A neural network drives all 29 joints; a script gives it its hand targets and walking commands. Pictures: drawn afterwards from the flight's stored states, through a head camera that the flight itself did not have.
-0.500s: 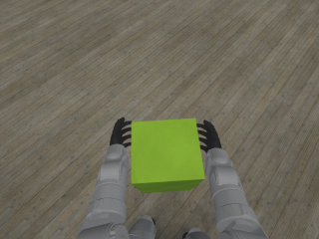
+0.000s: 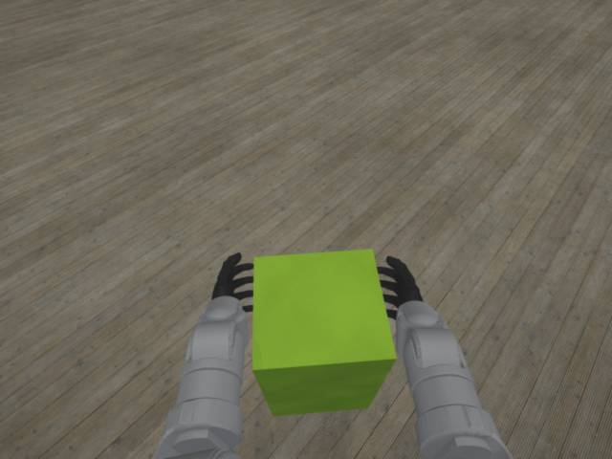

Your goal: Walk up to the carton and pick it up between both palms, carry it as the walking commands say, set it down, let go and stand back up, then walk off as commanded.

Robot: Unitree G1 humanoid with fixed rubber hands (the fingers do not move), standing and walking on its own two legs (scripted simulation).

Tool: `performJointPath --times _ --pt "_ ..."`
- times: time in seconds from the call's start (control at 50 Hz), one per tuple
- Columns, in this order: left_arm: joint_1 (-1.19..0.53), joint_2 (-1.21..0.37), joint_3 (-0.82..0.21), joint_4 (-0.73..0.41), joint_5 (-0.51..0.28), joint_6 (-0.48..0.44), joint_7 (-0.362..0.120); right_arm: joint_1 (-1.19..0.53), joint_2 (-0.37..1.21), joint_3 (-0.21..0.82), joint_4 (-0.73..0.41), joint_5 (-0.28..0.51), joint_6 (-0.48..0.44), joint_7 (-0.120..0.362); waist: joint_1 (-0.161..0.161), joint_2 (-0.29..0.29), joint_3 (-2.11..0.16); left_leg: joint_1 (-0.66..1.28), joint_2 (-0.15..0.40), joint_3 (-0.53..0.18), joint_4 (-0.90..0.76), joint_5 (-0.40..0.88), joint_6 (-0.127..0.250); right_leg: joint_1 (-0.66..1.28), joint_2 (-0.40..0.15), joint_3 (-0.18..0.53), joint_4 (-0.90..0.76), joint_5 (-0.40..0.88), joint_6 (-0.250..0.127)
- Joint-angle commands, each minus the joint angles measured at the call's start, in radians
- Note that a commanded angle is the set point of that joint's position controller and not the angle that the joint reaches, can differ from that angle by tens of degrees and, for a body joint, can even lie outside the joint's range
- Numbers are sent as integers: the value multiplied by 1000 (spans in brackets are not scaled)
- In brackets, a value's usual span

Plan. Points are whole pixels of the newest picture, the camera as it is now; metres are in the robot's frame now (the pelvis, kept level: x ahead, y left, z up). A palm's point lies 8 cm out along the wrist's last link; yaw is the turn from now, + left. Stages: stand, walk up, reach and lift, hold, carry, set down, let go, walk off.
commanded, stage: reach and lift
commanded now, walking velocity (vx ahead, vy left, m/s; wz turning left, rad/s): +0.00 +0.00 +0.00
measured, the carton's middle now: (317, 341) +0.30 +0.04 -0.06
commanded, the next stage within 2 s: hold in 1.82 s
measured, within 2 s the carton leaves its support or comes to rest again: neither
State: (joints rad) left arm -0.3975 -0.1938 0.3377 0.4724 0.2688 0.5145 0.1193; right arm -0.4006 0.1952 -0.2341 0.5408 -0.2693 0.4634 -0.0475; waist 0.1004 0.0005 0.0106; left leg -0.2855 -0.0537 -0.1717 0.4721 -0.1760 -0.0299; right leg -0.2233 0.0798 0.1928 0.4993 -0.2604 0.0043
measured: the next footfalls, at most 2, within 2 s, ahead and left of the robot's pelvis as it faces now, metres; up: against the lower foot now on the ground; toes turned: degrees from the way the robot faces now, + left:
none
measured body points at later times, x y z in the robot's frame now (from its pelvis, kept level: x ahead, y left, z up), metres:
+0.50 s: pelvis +0.00 +0.00 +0.00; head -0.06 +0.00 +0.45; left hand +0.31 +0.16 +0.05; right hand +0.32 -0.10 +0.05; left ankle +0.05 +0.13 -0.74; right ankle +0.01 -0.13 -0.74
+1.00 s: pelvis +0.00 +0.01 +0.00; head -0.04 +0.01 +0.45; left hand +0.33 +0.14 +0.05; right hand +0.32 -0.12 +0.05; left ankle +0.05 +0.13 -0.74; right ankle +0.01 -0.13 -0.74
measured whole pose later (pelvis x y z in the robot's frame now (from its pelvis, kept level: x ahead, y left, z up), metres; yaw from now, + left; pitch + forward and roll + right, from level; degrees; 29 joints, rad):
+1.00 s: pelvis +0.00 +0.01 +0.00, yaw +0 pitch -8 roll +0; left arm -0.44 -0.20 0.31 0.44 0.30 0.71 0.11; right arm -0.41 0.20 -0.26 0.42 -0.28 0.70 -0.03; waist -0.01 0.00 0.04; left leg -0.11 -0.05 -0.15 0.43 -0.18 -0.01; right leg -0.04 0.06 0.18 0.43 -0.25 0.01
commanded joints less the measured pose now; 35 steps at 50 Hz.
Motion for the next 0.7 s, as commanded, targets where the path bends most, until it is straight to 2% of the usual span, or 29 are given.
performJointPath --times 0.0,0.12,0.34,0.68 --pt "-512 -1079 -592 29 -227 29 -274 -519 1036 517 -11 174 0 209 -2 12 -360 309 -37 92 -28 217 -8 18 26 -77 -103 168 1" --pt "-543 -1075 -593 2 -250 98 -271 -547 1019 507 -39 192 61 213 -5 17 -299 337 -33 90 -53 178 -10 52 17 -80 -124 131 -4" --pt "-603 -1076 -563 3 -237 193 -267 -609 997 449 -45 184 151 209 -36 17 -199 360 -23 86 -90 60 -5 57 4 -82 -163 34 -16" --pt "-654 -1062 -545 9 -235 189 -269 -664 995 441 -76 200 182 191 -80 9 -225 358 -28 90 -73 69 8 80 -5 -82 -166 70 -7"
